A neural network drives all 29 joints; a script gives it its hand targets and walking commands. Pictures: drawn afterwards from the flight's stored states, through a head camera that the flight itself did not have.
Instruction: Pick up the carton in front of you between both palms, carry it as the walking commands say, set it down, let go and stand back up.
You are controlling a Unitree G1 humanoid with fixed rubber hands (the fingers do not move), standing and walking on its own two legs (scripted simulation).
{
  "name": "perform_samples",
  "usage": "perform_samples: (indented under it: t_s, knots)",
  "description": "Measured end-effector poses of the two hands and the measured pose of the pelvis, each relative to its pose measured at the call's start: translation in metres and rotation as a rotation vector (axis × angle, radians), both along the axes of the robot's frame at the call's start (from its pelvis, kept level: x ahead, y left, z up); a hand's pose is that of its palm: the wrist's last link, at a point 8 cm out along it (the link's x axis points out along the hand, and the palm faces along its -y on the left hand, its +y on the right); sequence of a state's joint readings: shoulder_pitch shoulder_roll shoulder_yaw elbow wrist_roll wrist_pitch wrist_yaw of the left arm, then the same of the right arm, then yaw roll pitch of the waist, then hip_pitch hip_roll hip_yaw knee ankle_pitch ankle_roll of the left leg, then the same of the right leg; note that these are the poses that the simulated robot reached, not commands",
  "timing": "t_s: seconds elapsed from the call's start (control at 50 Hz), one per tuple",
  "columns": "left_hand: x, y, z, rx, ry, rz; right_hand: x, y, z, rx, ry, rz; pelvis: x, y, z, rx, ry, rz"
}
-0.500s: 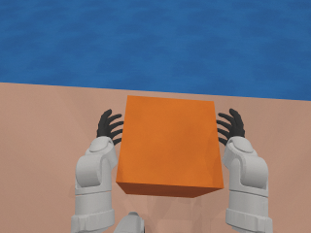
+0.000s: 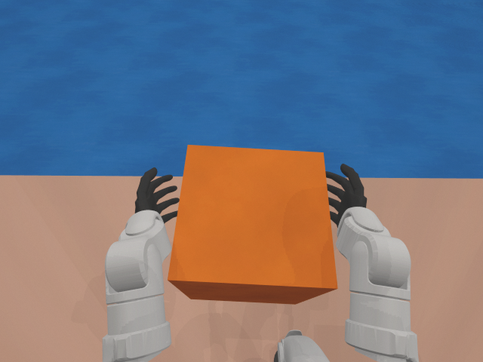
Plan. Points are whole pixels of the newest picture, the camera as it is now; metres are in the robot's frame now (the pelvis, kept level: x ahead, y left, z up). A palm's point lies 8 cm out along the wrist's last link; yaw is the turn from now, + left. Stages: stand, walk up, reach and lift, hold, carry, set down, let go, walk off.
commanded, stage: carry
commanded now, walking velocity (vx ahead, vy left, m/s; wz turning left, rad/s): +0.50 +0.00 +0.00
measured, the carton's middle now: (248, 235) +0.33 -0.01 +0.01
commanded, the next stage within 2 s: none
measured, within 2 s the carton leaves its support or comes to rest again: neither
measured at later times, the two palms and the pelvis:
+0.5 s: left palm (181, 114) +0.61 +0.12 +0.05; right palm (315, 109) +0.63 -0.18 +0.05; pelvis +0.30 -0.04 -0.03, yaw +0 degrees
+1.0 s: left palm (182, 53) +0.93 +0.15 +0.02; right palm (285, 52) +0.92 -0.16 +0.03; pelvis +0.60 +0.01 -0.05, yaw +0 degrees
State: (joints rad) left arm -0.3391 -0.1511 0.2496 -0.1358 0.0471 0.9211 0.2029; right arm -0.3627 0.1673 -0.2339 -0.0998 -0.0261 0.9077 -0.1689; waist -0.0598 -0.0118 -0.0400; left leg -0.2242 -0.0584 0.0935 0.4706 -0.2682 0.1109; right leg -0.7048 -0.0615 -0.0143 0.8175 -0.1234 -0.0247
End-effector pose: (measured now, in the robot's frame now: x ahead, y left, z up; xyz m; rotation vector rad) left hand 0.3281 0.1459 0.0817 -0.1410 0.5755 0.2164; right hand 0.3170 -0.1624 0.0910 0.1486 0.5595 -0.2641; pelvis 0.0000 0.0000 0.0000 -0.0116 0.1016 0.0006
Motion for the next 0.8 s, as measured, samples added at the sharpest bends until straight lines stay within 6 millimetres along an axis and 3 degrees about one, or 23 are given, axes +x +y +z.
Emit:
perform_samples:
  t_s: [0.1, 0.2, 0.3, 0.4, 0.6, 0.7, 0.8]
  knots:
    - [0.068, -0.011, -0.001, 0.028, -0.029, 0.007, 0.07, -0.012, -0.003, -0.011, -0.023, 0.009, 0.073, -0.014, -0.013, 0.021, -0.008, 0.007]
    - [0.136, -0.023, -0.021, 0.071, -0.02, 0.024, 0.148, -0.026, -0.034, -0.028, -0.007, 0.038, 0.145, -0.029, -0.043, 0.011, -0.029, 0.011]
    - [0.171, -0.025, -0.046, 0.017, 0.089, 0.047, 0.201, -0.025, -0.057, -0.017, 0.092, 0.063, 0.194, -0.04, -0.038, 0.022, -0.023, 0.012]
    - [0.22, -0.025, -0.044, 0.009, 0.081, 0.055, 0.256, -0.023, -0.057, -0.007, 0.082, 0.064, 0.244, -0.044, -0.029, 0.031, -0.012, 0.017]
    - [0.353, -0.013, -0.02, 0.026, -0.036, 0.041, 0.383, -0.015, -0.035, -0.038, -0.036, 0.035, 0.37, -0.026, -0.035, 0.011, -0.008, -0.004]
    - [0.433, 0.001, -0.033, 0.016, -0.073, 0.023, 0.458, -0.001, -0.04, -0.078, -0.07, 0.021, 0.448, -0.01, -0.066, -0.002, -0.031, -0.017]
    - [0.496, 0.003, -0.055, 0.013, 0.019, -0.016, 0.502, 0.002, -0.062, -0.045, 0.033, 0.002, 0.5, 0.002, -0.068, 0.008, -0.026, -0.006]
